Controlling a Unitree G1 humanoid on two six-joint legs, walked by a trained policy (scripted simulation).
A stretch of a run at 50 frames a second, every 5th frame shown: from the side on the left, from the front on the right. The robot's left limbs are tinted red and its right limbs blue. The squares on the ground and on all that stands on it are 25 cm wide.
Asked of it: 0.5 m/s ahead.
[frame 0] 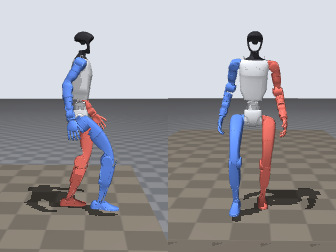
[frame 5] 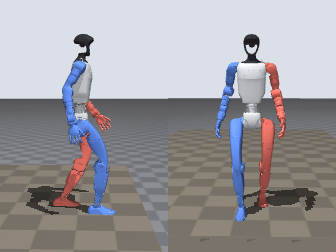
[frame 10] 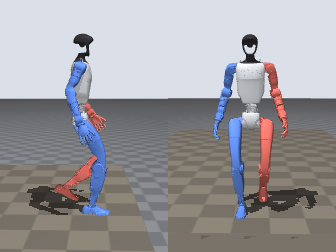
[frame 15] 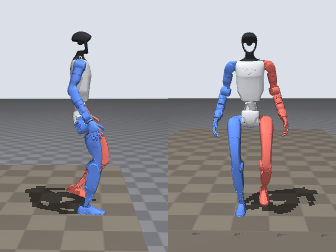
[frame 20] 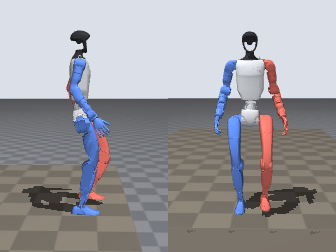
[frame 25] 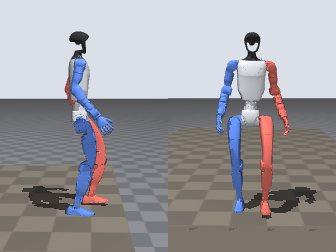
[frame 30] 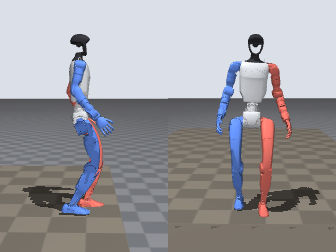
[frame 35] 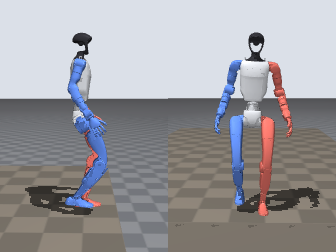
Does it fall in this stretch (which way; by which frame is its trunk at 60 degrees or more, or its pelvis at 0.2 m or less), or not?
no
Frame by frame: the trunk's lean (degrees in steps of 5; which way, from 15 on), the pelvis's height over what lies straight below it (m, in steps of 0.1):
0: 5, 0.8
5: 5, 0.8
10: 5, 0.8
15: 0, 0.8
20: 0, 0.8
25: 0, 0.8
30: 5, 0.8
35: 5, 0.8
